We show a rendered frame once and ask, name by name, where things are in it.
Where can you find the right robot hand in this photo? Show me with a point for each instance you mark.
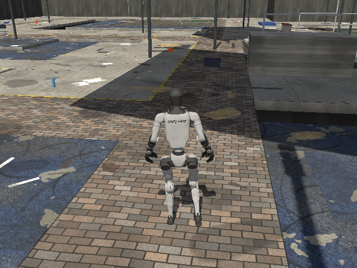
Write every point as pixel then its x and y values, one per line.
pixel 208 154

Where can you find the robot torso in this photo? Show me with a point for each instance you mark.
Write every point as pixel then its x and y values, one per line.
pixel 177 127

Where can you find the left robot upper arm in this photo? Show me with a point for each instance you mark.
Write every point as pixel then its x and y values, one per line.
pixel 156 127

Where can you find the robot right forearm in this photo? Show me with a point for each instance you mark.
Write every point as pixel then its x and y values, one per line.
pixel 206 145

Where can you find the left robot hand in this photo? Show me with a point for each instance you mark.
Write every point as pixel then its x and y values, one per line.
pixel 151 155

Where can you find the right robot upper arm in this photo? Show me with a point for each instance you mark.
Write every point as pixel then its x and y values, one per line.
pixel 198 126

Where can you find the robot right foot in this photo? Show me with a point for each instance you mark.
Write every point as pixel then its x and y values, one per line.
pixel 197 218

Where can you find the robot left forearm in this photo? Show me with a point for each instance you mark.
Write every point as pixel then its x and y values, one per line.
pixel 150 146

